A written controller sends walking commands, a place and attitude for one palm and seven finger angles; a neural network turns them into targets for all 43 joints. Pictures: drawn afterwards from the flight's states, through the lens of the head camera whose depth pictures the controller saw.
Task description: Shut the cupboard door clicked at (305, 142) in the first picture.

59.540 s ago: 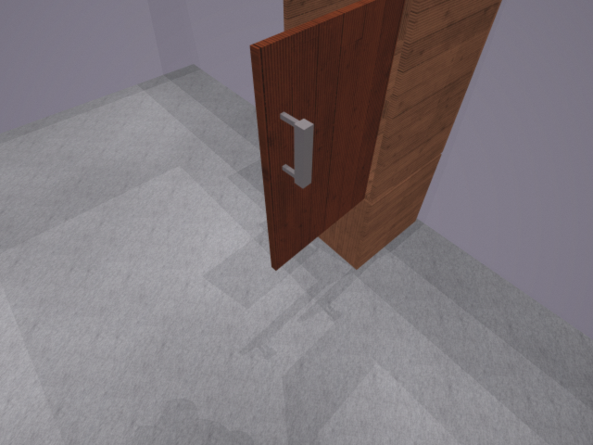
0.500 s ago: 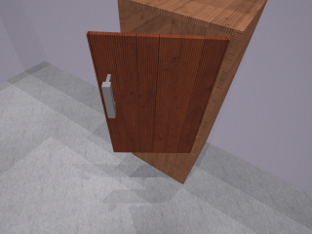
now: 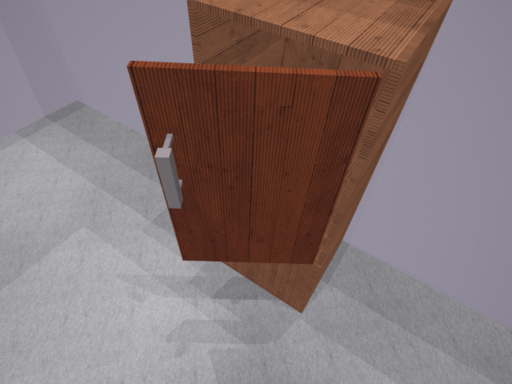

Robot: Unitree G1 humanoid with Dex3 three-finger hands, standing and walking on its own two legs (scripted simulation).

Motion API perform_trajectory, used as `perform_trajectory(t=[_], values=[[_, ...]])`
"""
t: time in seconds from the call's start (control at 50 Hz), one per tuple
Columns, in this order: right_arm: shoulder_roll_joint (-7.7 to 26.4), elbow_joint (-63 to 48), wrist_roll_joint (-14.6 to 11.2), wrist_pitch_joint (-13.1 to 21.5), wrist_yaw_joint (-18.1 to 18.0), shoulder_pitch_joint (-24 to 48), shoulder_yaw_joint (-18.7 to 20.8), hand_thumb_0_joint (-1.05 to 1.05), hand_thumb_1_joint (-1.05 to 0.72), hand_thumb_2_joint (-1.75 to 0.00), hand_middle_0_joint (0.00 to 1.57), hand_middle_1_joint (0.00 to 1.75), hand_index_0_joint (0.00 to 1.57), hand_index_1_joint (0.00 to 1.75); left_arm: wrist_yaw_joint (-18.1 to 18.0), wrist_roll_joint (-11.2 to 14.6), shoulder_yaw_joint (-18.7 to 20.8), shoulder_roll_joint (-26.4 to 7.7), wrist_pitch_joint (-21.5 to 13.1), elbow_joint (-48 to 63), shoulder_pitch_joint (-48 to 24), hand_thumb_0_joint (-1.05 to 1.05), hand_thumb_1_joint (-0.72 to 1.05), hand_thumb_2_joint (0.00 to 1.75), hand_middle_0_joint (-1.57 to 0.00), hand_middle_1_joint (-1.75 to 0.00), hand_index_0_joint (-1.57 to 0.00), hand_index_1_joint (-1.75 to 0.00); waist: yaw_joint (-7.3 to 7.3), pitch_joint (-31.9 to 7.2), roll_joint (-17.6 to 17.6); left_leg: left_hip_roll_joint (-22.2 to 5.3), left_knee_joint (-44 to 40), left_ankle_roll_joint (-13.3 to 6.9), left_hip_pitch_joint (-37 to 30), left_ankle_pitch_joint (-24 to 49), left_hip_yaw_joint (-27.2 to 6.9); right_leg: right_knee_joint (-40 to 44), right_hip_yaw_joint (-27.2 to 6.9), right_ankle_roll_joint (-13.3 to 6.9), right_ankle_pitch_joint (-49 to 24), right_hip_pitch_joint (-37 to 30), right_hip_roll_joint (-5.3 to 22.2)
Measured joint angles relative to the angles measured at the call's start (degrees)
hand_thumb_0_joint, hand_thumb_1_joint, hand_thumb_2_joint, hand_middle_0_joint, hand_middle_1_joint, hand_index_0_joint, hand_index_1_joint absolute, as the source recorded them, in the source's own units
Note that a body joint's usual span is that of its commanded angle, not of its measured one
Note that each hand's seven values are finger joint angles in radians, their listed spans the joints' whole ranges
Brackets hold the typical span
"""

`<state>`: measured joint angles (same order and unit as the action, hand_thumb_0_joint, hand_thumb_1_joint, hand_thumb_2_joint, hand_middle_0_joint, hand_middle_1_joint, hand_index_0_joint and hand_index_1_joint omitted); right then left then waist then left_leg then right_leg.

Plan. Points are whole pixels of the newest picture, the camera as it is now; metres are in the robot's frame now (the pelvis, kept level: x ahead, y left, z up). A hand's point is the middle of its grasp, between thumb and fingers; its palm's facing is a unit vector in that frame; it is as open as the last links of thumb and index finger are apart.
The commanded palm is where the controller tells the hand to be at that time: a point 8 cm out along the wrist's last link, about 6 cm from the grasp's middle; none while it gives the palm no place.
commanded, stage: come to a stop and stand still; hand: left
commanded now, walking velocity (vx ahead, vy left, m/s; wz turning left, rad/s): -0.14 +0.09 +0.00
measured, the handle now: (172, 171) +0.46 +0.19 +0.05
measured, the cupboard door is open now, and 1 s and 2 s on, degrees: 33 33 33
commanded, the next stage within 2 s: look again from close up in 0.74 s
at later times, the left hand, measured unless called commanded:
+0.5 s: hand out of the picture +0.00 +0.21 -0.17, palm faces +0.01 -0.97 -0.25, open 7.3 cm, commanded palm none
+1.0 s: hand out of the picture +0.00 +0.19 -0.17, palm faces -0.02 -0.97 -0.23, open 7.4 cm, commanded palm none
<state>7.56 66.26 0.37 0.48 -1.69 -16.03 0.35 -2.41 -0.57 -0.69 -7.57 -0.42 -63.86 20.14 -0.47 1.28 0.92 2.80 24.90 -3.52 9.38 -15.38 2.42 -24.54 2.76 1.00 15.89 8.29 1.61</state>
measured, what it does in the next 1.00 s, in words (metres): stands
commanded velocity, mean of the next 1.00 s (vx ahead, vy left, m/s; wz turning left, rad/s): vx -0.02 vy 0.01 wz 0.00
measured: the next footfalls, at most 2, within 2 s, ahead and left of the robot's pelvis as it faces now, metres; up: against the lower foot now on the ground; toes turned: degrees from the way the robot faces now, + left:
none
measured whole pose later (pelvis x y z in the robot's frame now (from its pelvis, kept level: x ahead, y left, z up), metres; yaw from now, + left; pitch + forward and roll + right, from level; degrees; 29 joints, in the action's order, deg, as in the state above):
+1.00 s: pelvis -0.02 +0.00 +0.00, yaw -1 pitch +0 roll +0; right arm 13.4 61.2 0.7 1.3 -0.9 -13.1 -0.5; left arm -1.1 -0.7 -1.1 -11.4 -0.3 -61.7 14.1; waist -0.6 2.9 -0.5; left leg 3.4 24.0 -4.0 10.8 -13.3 3.6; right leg -26.4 0.5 0.8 15.0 11.3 1.6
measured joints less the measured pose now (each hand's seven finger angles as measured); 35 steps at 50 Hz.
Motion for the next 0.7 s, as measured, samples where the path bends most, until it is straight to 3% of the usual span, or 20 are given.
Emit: perform_trajectory(t=[0.22,0.4,0.54,0.7], values=[[1.57,-3.49,-0.04,-1.52,-0.58,4.05,1.48,0.01,-0.92,-0.90,0.20,0.29,0.20,0.30,-0.72,-0.05,1.01,0.59,0.89,2.90,-2.69,0.00,0.91,0.90,-0.20,-0.30,-0.20,-0.30,-0.39,2.43,-0.35,-0.60,4.37,0.66,2.30,-1.26,0.28,-4.17,-0.13,-0.69,1.16,2.28,-0.38],[2.23,-9.85,0.52,-1.03,0.86,3.76,0.69,0.01,-0.91,-0.90,0.20,0.29,0.20,0.30,-0.41,-0.51,0.81,-2.24,0.90,5.93,-4.74,0.01,0.91,0.90,-0.20,-0.30,-0.20,-0.30,0.38,0.99,-1.02,-0.43,8.36,-0.99,5.34,-1.61,0.73,-7.15,-0.40,-0.65,0.98,4.87,-0.11],[3.73,-11.27,0.75,-0.90,1.19,2.19,0.12,0.01,-0.93,-0.90,0.20,0.29,0.20,0.30,0.58,-0.81,0.65,-3.67,1.02,7.12,-4.84,0.01,0.91,0.90,-0.20,-0.30,-0.20,-0.30,-0.10,-0.10,-3.00,1.14,4.96,-2.07,5.04,0.95,1.54,-6.30,-1.92,-0.93,-0.10,5.82,0.91],[4.56,-9.49,0.73,-0.40,1.58,1.42,-0.56,0.01,-0.92,-0.90,0.20,0.29,0.20,0.30,1.12,-0.62,0.47,-4.69,0.78,5.73,-3.57,0.01,0.91,0.90,-0.20,-0.30,-0.20,-0.30,-0.29,0.66,-2.89,1.72,0.89,-2.01,4.18,3.18,1.81,-3.96,-2.73,-0.22,-1.72,5.86,1.18]])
